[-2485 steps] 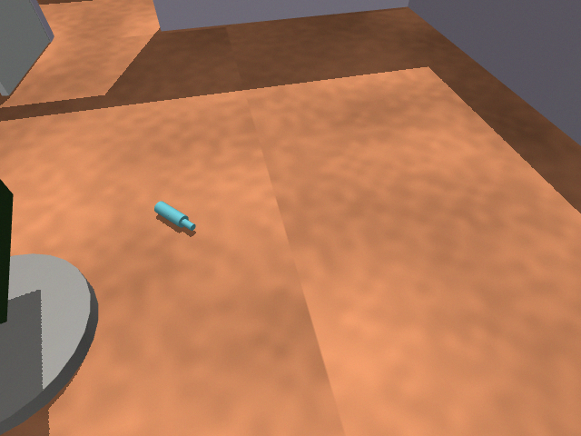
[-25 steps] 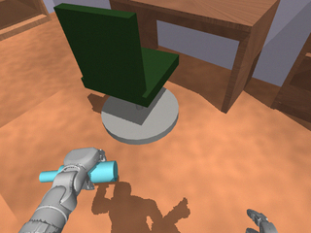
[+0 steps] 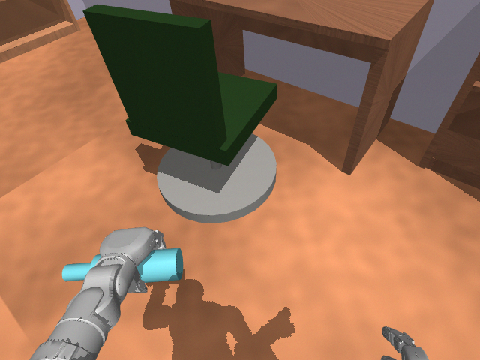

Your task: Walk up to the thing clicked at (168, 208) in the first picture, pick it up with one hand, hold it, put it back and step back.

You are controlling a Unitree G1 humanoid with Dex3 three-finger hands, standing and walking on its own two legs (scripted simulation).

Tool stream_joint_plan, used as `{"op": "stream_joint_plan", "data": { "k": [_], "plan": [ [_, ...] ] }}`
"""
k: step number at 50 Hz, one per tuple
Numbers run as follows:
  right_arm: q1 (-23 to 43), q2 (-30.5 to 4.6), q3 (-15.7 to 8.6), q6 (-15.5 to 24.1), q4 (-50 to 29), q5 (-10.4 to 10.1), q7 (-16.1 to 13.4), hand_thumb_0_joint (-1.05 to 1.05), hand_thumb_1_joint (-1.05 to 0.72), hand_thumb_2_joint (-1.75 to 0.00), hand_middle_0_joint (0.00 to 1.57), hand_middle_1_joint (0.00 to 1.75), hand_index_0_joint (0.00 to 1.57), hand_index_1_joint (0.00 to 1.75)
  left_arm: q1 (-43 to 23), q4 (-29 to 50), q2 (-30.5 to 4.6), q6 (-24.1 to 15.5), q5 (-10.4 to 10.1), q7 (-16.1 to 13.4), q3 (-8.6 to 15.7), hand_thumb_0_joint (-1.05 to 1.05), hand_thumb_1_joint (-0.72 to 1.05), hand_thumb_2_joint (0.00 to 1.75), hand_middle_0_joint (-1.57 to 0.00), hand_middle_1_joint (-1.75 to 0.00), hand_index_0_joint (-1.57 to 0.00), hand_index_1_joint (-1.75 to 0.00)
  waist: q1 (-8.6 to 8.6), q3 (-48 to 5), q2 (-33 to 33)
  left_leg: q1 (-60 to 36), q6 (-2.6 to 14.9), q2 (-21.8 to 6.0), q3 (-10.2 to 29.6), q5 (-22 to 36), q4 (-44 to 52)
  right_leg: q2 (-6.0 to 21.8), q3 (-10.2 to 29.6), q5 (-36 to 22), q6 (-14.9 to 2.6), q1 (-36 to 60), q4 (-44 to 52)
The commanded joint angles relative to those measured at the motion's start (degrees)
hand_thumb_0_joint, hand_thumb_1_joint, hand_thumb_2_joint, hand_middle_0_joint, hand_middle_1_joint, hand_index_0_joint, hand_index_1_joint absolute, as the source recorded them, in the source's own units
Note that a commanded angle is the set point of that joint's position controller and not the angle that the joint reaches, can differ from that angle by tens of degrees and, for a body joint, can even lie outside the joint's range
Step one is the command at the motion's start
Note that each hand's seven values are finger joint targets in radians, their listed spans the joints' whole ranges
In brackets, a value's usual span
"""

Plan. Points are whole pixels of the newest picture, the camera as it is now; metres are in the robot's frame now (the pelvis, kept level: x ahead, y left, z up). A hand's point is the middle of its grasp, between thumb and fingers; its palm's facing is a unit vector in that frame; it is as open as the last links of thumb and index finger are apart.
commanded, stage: hold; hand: left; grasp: from above
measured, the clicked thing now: (123, 268) +0.30 +0.26 -0.05
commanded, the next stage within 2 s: crouch in 0.02 s
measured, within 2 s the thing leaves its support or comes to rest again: neither
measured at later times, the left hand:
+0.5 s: hand (146, 287) +0.29 +0.23 -0.11, palm faces -0.47 -0.02 -0.88, open 8.7 cm
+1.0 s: hand (173, 295) +0.36 +0.25 -0.36, palm faces -0.45 +0.01 -0.89, open 8.8 cm
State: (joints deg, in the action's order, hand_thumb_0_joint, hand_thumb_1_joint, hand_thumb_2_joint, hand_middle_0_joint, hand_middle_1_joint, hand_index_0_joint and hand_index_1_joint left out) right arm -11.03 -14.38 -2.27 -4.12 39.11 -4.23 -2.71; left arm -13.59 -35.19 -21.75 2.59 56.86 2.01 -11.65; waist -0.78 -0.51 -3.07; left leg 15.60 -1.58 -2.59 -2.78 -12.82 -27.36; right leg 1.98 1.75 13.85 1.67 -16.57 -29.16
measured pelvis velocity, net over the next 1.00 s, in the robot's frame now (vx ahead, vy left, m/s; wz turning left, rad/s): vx -0.06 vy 0.02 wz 0.00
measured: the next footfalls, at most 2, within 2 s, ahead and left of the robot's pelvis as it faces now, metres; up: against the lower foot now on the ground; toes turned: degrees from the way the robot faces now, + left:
none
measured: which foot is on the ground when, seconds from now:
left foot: down 0.00-1.00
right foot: down 0.00-1.00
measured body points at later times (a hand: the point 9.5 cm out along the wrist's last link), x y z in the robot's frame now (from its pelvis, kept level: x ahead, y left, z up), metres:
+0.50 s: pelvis -0.01 +0.00 -0.02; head +0.04 +0.00 +0.42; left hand +0.31 +0.23 -0.06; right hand +0.12 -0.26 -0.14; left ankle +0.01 +0.14 -0.74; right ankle +0.02 -0.14 -0.74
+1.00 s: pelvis -0.06 +0.02 -0.22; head +0.12 +0.03 +0.19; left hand +0.38 +0.24 -0.31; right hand -0.02 -0.26 -0.35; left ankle +0.01 +0.14 -0.74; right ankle +0.01 -0.14 -0.74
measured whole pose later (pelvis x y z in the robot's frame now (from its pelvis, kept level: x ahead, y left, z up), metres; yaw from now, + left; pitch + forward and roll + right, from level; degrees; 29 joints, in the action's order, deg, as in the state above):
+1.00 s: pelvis -0.06 +0.02 -0.22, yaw +0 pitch +33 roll -3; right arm -13.2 -13.2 -3.6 1.2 43.3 3.0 0.2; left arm -42.0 -71.2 -25.8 -1.6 66.6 -20.2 -1.5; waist 8.8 -11.0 -3.2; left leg 95.7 -0.4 -2.9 2.3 -34.0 -96.5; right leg 1.1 1.2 33.9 2.9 -93.4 -94.2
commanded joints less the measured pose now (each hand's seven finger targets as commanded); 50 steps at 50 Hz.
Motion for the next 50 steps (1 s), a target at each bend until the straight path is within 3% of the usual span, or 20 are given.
{"op": "stream_joint_plan", "data": {
  "k": [1, 5, 6, 7, 10, 12, 16, 17, 18, 19, 21, 26, 32, 34, 36, 40, 47, 49, 50],
  "plan": [
    [5.09, -7.12, -2.07, 2.13, -8.18, 0.26, -0.49, 0.00, -0.90, -0.90, 0.20, 0.30, 0.20, 0.30, -15.48, 8.90, -10.71, 0.29, -0.15, -2.17, 5.23, 0.00, 0.63, 0.66, -0.97, -0.65, -1.00, -0.63, -0.17, -11.70, 3.80, -6.14, 2.13, 3.02, -0.28, 8.20, 3.24, -3.09, -1.96, -6.96, -1.82, 3.02, 5.24],
    [4.71, -7.11, -2.10, 2.07, -8.23, 0.38, -0.56, 0.00, -0.90, -0.90, 0.20, 0.30, 0.20, 0.30, -19.50, 11.66, -12.18, -0.58, 0.26, -1.71, 5.83, 0.00, 0.61, 0.66, -0.96, -0.66, -0.99, -0.63, 0.30, -13.90, 2.69, -6.80, 2.34, 3.32, -0.49, 8.30, 2.75, -2.79, -1.49, -7.55, -1.69, 2.98, 5.14],
    [4.67, -7.03, -2.10, 2.10, -8.16, 0.32, -0.56, 0.00, -0.92, -0.91, 0.20, 0.30, 0.20, 0.30, -18.79, 11.69, -11.84, -0.66, 0.17, -1.83, 5.81, 0.00, 0.67, 0.59, -0.96, -0.72, -1.02, -0.65, -0.18, -14.34, 2.41, -7.21, 2.21, 3.26, -0.43, 9.02, 2.81, -2.88, -1.51, -8.04, -1.78, 3.42, 4.86],
    [4.65, -7.02, -2.19, 2.05, -8.25, 0.36, -0.57, 0.00, -0.88, -0.89, 0.20, 0.30, 0.20, 0.30, -16.39, 10.44, -11.74, -0.73, 0.29, -1.93, 6.13, 0.00, 0.59, 0.57, -0.88, -0.68, -0.94, -0.63, -0.22, -14.14, 2.31, -7.08, 2.24, 3.32, -0.57, 9.20, 2.66, -2.85, -1.58, -8.16, -1.75, 3.49, 4.94],
    [4.44, -7.10, -2.14, 1.86, -8.04, 0.38, -0.66, 0.00, -0.89, -0.90, 0.20, 0.30, 0.20, 0.30, -16.99, 8.94, -11.75, -1.34, 0.80, -3.28, 6.50, 0.00, 0.63, 0.62, -0.96, -0.62, -0.99, -0.59, 0.54, -12.78, 3.85, -6.45, 2.38, 3.38, -0.56, 9.06, 2.15, -2.78, -1.57, -8.37, -1.54, 2.14, 4.89],
    [3.97, -6.86, -2.10, 1.79, -7.56, 0.58, -0.59, 0.00, -0.89, -0.90, 0.20, 0.30, 0.20, 0.30, -16.21, 6.26, -10.03, -2.03, 1.32, -4.41, 5.41, 0.00, 0.63, 0.60, -0.98, -0.59, -1.00, -0.56, 1.36, -11.24, 6.11, -5.12, 2.61, 3.67, -0.54, 7.48, 1.54, -2.50, -1.47, -7.27, -1.22, 1.05, 4.91],
    [2.64, -7.07, -2.61, 1.52, -5.98, 1.38, -0.24, 0.00, -0.89, -0.90, 0.20, 0.30, 0.20, 0.30, -16.43, 0.31, -9.41, -3.59, 3.00, -8.95, 5.98, 0.00, 0.66, 0.61, -1.00, -0.59, -1.02, -0.56, 2.22, -11.21, 6.38, -2.23, 2.35, 3.69, -0.38, 6.83, -1.11, -2.42, -1.68, -6.71, -1.38, -2.12, 2.36],
    [1.88, -7.08, -2.82, 1.51, -5.67, 1.51, -0.04, 0.00, -0.88, -0.90, 0.20, 0.30, 0.20, 0.30, -18.68, 0.28, -8.70, -4.04, 3.70, -10.13, 5.07, 0.00, 0.67, 0.64, -1.01, -0.59, -1.04, -0.57, 2.67, -12.11, 5.49, -1.31, 2.21, 3.69, -0.36, 7.07, -2.16, -2.41, -1.60, -7.08, -1.57, -3.45, 1.11],
    [1.19, -7.26, -3.11, 1.39, -5.09, 1.81, 0.08, 0.00, -0.88, -0.90, 0.20, 0.30, 0.20, 0.30, -19.78, -1.69, -9.35, -4.27, 4.31, -11.42, 5.73, 0.00, 0.68, 0.63, -1.01, -0.59, -1.04, -0.57, 2.71, -13.18, 4.39, -0.22, 2.08, 3.72, -0.47, 6.97, -3.70, -2.36, -1.65, -6.95, -1.63, -4.60, -0.14],
    [0.78, -7.45, -3.21, 1.25, -4.55, 1.97, 0.30, 0.00, -0.88, -0.90, 0.20, 0.30, 0.20, 0.30, -19.70, -4.74, -8.38, -4.07, 4.74, -12.58, 4.83, 0.00, 0.68, 0.64, -1.02, -0.60, -1.04, -0.58, 3.44, -13.12, 5.42, 1.17, 2.02, 3.66, -0.23, 7.18, -5.15, -2.44, -1.76, -7.25, -1.59, -6.01, -1.56],
    [-0.94, -8.03, -3.85, 1.32, -3.38, 2.53, 0.82, 0.00, -0.89, -0.90, 0.20, 0.30, 0.20, 0.30, -25.07, -5.06, -9.25, -4.51, 5.52, -15.22, 5.16, 0.00, 0.70, 0.64, -1.03, -0.62, -1.06, -0.59, 3.92, -16.67, 2.78, 3.79, 1.60, 3.31, -0.18, 7.08, -9.27, -2.64, -1.64, -7.11, -1.96, -9.81, -5.66],
    [-3.92, -8.24, -4.48, 2.04, -2.76, 3.65, 1.80, 0.00, -0.89, -0.89, 0.20, 0.30, 0.20, 0.30, -29.11, -16.08, -6.52, -4.29, 8.31, -20.90, 4.54, 0.00, 0.71, 0.64, -1.03, -0.64, -1.06, -0.61, 5.28, -19.80, 2.25, 17.58, 1.11, 2.99, 0.31, 2.12, -21.42, -2.76, -2.21, -2.53, -2.58, -22.33, -16.92],
    [-5.98, -9.09, -4.95, 3.87, -1.83, 4.88, 1.45, 0.00, -0.89, -0.89, 0.20, 0.30, 0.20, 0.30, -36.28, -23.51, -10.22, -4.10, 9.96, -25.54, 7.24, 0.00, 0.65, 0.67, -0.97, -0.67, -1.01, -0.63, 5.78, -28.76, -0.02, 32.12, 1.48, 2.62, 1.37, -2.33, -34.68, -2.93, -2.86, 1.39, -2.93, -35.41, -30.24],
    [-6.97, -9.31, -5.11, 4.53, -1.16, 5.37, 1.27, 0.00, -0.89, -0.89, 0.20, 0.30, 0.20, 0.30, -38.54, -25.82, -9.52, -3.88, 9.64, -26.05, 6.87, 0.00, 0.66, 0.69, -0.99, -0.66, -1.02, -0.63, 7.04, -31.28, 0.22, 37.06, 1.77, 2.45, 1.72, -4.25, -38.96, -3.02, -3.21, 2.91, -3.07, -39.85, -34.45],
    [-7.06, -9.39, -5.12, 5.04, -1.04, 5.67, 1.00, 0.00, -0.89, -0.89, 0.20, 0.30, 0.20, 0.30, -40.69, -25.31, -12.50, -3.80, 9.62, -26.59, 8.55, 0.00, 0.63, 0.70, -0.98, -0.65, -1.01, -0.63, 6.92, -34.92, -1.53, 41.49, 1.89, 2.58, 1.59, -6.93, -42.59, -2.82, -3.09, 5.11, -3.18, -43.10, -37.92],
    [-7.53, -9.84, -5.45, 5.80, -0.37, 6.51, 0.93, 0.00, -0.89, -0.89, 0.20, 0.30, 0.20, 0.30, -43.16, -26.44, -13.63, -2.85, 8.83, -26.68, 10.04, 0.00, 0.62, 0.68, -0.98, -0.63, -1.00, -0.61, 7.79, -39.68, -2.73, 47.06, 1.91, 1.99, 2.72, -9.69, -48.13, -2.86, -3.85, 7.50, -3.42, -49.79, -44.38],
    [-8.68, -10.81, -5.37, 6.73, 0.67, 7.58, 1.92, 0.00, -0.88, -0.89, 0.20, 0.30, 0.20, 0.30, -46.51, -27.74, -16.51, -3.88, 9.15, -24.53, 12.04, 0.00, 0.61, 0.67, -0.96, -0.63, -0.98, -0.61, 9.49, -42.75, -4.67, 55.48, 1.89, 1.55, 5.04, -12.69, -56.89, -2.85, -5.41, 11.09, -3.87, -63.07, -55.11],
    [-8.99, -11.03, -5.23, 6.98, 0.35, 7.65, 2.23, 0.00, -0.89, -0.89, 0.20, 0.30, 0.20, 0.30, -47.54, -28.01, -19.56, -4.66, 10.13, -24.40, 13.43, 0.00, 0.62, 0.67, -0.97, -0.63, -1.00, -0.60, 9.39, -43.82, -4.64, 58.10, 1.91, 1.72, 5.50, -15.18, -59.28, -2.83, -5.83, 13.25, -3.96, -65.91, -57.71],
    [-9.10, -10.76, -4.91, 7.14, 0.37, 7.79, 2.45, 0.00, -0.89, -0.89, 0.20, 0.30, 0.20, 0.30, -47.65, -29.36, -19.06, -5.05, 10.20, -24.34, 13.31, 0.00, 0.65, 0.66, -0.99, -0.62, -1.01, -0.59, 10.49, -42.13, -3.82, 60.48, 2.08, 1.73, 5.73, -16.43, -60.80, -2.77, -5.94, 14.13, -3.83, -68.32, -58.49]
  ]
}}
